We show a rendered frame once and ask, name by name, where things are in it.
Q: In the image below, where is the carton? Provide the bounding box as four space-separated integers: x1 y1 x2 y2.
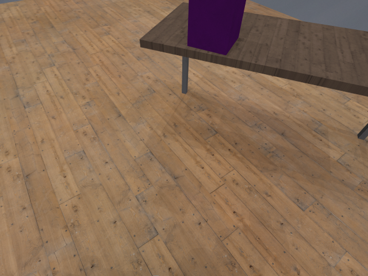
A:
187 0 246 55

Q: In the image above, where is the table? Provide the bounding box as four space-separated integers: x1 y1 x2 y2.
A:
140 2 368 140

